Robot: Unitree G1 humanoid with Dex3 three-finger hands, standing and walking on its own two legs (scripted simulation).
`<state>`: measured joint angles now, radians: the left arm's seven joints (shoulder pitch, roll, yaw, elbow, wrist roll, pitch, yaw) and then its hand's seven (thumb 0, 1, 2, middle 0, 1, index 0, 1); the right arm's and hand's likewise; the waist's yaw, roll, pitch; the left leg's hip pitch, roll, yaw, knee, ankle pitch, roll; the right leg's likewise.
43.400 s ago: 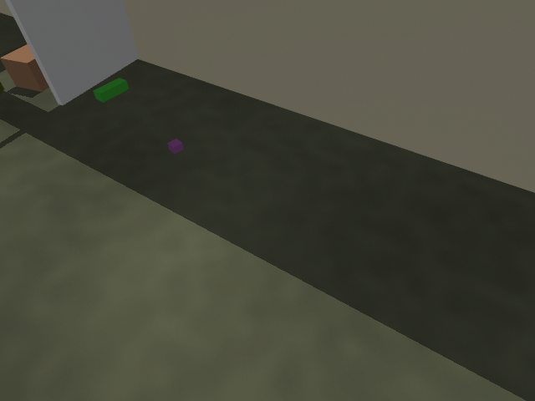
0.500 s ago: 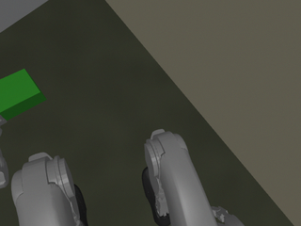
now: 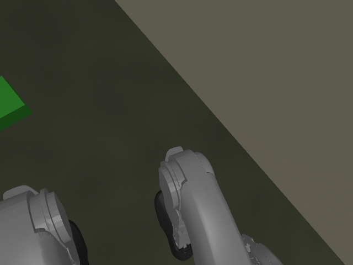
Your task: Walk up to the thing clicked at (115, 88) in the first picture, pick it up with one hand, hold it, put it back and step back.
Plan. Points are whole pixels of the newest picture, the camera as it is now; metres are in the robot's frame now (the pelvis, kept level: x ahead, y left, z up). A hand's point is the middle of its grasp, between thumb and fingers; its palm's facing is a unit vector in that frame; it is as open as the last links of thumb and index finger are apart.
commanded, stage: rest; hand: left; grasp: from above
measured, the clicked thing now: out of the picture +0.45 +0.33 -0.25
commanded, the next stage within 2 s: open in 0.62 s
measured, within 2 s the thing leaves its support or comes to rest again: rests again in 0.18 s
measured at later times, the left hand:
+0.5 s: hand out of the picture +0.44 +0.33 -0.24, palm faces -0.37 -0.25 -0.90, open 10.4 cm
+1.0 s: hand out of the picture +0.44 +0.33 -0.24, palm faces -0.37 -0.25 -0.90, open 11.5 cm
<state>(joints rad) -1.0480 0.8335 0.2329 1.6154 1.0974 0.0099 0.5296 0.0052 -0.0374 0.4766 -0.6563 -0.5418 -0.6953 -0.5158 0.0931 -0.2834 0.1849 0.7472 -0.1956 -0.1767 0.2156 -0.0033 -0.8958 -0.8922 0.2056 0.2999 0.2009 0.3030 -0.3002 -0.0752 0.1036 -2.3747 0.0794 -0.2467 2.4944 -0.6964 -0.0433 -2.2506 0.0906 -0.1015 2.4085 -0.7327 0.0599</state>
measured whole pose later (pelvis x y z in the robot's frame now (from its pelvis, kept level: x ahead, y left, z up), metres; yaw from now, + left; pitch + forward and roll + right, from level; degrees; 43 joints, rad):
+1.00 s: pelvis -0.01 +0.01 +0.00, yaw -3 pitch +27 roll -13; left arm -1.14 1.00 0.18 1.79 1.07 0.00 0.62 0.00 -0.19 0.70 -0.45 -0.81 -0.47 -0.80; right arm 0.11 -0.34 0.31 0.69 -0.23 -0.31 0.27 0.00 -0.89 -0.89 0.21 0.30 0.20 0.30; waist -0.37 -0.15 0.19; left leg -2.35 0.08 -0.31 2.52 -0.69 -0.03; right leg -2.20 0.11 -0.15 2.38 -0.70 0.08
